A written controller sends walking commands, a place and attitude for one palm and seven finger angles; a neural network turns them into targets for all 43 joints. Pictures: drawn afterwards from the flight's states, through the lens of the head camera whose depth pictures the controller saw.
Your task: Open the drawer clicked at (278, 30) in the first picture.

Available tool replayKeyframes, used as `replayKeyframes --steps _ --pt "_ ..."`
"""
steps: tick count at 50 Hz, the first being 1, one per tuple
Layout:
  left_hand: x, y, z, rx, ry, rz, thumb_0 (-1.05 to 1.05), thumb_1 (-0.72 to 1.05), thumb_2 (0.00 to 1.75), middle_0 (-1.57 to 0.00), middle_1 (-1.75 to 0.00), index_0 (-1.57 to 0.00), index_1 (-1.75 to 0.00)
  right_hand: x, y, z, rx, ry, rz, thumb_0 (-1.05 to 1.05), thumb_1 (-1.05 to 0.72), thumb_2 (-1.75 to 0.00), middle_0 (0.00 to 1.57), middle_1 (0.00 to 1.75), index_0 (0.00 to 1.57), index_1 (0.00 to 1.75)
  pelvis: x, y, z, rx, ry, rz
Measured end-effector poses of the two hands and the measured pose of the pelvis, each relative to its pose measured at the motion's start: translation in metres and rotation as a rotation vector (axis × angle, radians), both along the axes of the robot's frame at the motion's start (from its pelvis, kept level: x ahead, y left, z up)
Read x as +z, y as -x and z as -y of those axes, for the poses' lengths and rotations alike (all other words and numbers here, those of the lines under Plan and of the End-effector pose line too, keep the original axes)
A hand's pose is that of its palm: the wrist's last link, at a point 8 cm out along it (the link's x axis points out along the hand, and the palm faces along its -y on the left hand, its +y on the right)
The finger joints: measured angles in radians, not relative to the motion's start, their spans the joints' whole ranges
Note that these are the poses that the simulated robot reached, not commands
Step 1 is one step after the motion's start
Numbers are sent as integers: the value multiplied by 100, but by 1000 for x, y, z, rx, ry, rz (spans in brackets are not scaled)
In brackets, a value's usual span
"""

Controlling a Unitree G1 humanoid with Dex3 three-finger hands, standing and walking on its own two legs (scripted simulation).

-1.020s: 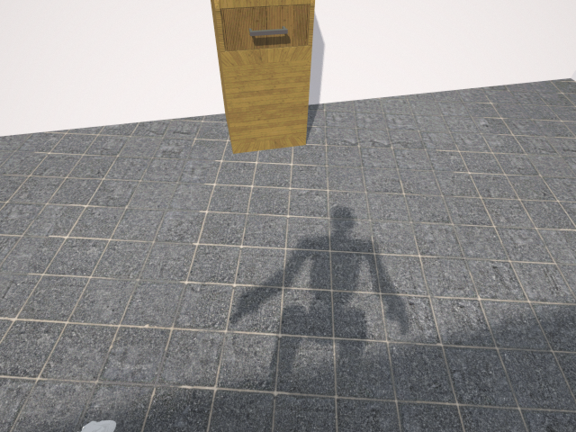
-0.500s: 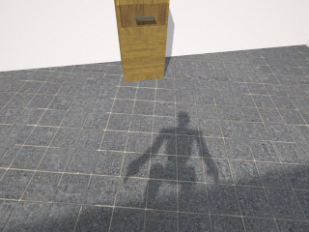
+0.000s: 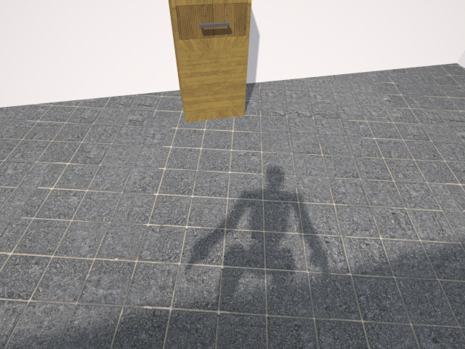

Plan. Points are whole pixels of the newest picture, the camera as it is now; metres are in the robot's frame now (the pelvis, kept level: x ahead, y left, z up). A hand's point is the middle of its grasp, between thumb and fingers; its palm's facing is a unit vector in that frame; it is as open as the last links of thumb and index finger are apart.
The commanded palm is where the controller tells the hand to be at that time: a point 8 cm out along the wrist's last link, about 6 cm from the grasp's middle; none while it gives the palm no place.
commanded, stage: look at it before walking up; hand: left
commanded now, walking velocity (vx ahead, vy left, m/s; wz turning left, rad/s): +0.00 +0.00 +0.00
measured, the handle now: (214, 23) +1.72 +0.20 -0.11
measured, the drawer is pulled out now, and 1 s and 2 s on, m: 0.00 0.00 0.00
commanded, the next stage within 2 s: walk to a spot facing it in 0.62 s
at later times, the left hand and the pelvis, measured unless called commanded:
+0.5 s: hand out of the picture +0.08 +0.25 -0.16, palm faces -0.03 -0.94 -0.33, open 7.4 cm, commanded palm none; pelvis +0.01 +0.00 +0.00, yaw +0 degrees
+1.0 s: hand out of the picture +0.06 +0.20 -0.18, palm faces -0.05 -0.97 -0.22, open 7.4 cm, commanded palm none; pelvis +0.05 -0.01 -0.01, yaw -3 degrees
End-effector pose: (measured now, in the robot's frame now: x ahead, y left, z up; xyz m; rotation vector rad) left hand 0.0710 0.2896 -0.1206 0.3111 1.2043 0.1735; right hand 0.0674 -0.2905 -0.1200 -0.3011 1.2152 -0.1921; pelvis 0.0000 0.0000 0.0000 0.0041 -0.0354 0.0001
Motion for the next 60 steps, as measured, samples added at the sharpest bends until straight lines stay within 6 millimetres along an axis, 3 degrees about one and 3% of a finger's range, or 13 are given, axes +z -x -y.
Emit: replayKeyframes --steps 23,41,47,54,57,60 --pt "0 -4 0 5 -2 -14 0 90 90 -20 -30 -20 -30 3 -18 2 8 7 13 0 -91 -90 21 30 20 30 1 -8 1 -1 1 -3" --pt "-4 -6 4 11 4 -25 0 90 90 -20 -30 -20 -30 0 -19 -3 3 -2 4 0 -91 -90 20 30 20 30 0 -16 1 -13 0 -6" --pt "-22 9 29 17 73 -113 0 91 90 -20 -30 -20 -30 -19 0 -23 -48 -67 -54 0 -91 -90 20 30 20 30 -7 -38 3 -45 -2 -22" --pt "-41 22 66 68 135 -213 0 91 90 -20 -30 -20 -30 -44 22 -38 -128 -128 -184 0 -91 -90 20 30 20 30 -22 -77 12 -49 14 -37" --pt "-40 31 76 116 155 -245 0 91 90 -20 -30 -20 -30 -41 5 -45 -119 -130 -224 0 -91 -90 20 30 20 30 -20 -95 9 -49 16 -38" --pt "-36 42 81 138 177 -332 0 90 90 -20 -30 -20 -30 -35 -38 -53 -113 -131 -173 1 -91 -90 20 30 20 30 -16 -115 2 -67 10 -45"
